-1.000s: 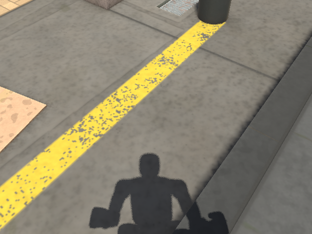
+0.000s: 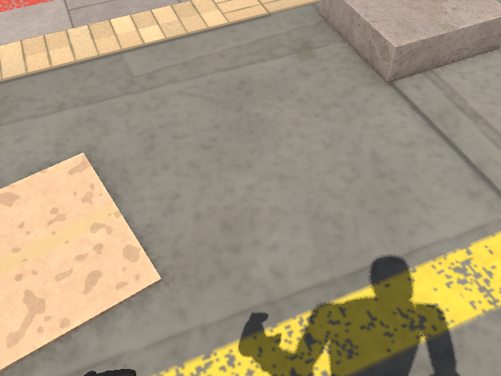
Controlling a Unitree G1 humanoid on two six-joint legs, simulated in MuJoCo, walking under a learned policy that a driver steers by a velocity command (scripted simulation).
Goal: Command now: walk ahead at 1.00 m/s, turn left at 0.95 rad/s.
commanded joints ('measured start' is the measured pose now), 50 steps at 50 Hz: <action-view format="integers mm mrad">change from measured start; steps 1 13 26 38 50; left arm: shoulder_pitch -6 276 162 32 -256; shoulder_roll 192 281 207 225 138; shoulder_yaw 59 119 81 35 41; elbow -80 -74 77 -113 -205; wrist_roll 42 42 52 -9 19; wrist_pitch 21 17 31 -53 16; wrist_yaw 19 -23 -5 -20 -26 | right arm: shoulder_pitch -214 0 -370 67 -48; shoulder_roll -145 -24 -96 -223 -172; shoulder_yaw -22 25 8 -55 -34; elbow -179 -223 -327 -240 -167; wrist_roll -1 99 43 13 48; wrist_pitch -52 -17 31 0 -21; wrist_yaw -46 -59 -5 -2 -68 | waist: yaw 132 145 91 -94 -27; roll -157 -397 -32 112 42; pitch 37 -273 82 -332 26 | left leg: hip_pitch -103 -619 -530 767 -138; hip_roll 344 157 321 451 174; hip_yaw -656 -192 -28 -892 -380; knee -420 866 416 -429 -434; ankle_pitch -23 -142 350 -355 -1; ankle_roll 211 -101 -132 277 52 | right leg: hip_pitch -158 917 475 -353 235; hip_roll -77 -365 -175 66 59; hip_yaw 21 883 -246 -11 -117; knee -415 -1321 -1417 66 -965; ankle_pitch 98 -655 369 -27 571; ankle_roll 73 -194 -94 -66 83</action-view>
